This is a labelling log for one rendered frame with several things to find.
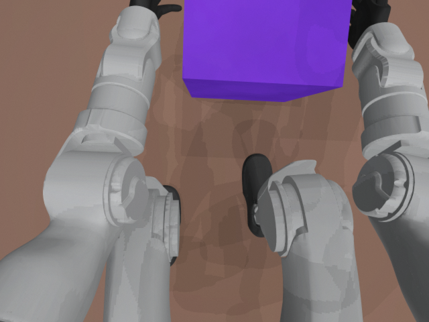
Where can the robot left hand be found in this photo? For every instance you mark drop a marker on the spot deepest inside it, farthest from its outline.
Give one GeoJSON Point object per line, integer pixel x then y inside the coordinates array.
{"type": "Point", "coordinates": [152, 5]}

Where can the robot right forearm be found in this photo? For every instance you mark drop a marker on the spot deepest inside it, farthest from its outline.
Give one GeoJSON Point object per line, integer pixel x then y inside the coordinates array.
{"type": "Point", "coordinates": [394, 105]}

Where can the robot right hand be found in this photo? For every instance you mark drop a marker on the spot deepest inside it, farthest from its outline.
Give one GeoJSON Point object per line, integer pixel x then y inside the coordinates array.
{"type": "Point", "coordinates": [368, 12]}

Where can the robot left upper arm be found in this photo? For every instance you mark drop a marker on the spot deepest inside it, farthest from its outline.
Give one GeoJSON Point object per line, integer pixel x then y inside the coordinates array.
{"type": "Point", "coordinates": [90, 197]}

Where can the robot thigh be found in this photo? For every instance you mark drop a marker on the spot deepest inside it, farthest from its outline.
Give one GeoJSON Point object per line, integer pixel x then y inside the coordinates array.
{"type": "Point", "coordinates": [137, 281]}
{"type": "Point", "coordinates": [320, 279]}

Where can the robot left thigh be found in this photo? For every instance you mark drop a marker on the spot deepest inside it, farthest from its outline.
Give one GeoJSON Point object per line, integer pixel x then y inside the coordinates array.
{"type": "Point", "coordinates": [137, 281]}

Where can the robot right upper arm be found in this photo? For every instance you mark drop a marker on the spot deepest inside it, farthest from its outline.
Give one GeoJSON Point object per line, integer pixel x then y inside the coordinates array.
{"type": "Point", "coordinates": [392, 189]}

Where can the robot left forearm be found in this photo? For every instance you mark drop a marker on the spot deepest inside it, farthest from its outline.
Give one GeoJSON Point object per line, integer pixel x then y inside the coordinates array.
{"type": "Point", "coordinates": [114, 120]}

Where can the carton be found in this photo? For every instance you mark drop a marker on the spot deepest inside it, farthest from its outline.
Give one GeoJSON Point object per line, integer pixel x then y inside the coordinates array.
{"type": "Point", "coordinates": [264, 50]}

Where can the robot right thigh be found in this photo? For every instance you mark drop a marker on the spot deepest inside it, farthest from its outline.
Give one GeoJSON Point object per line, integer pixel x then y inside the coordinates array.
{"type": "Point", "coordinates": [320, 279]}

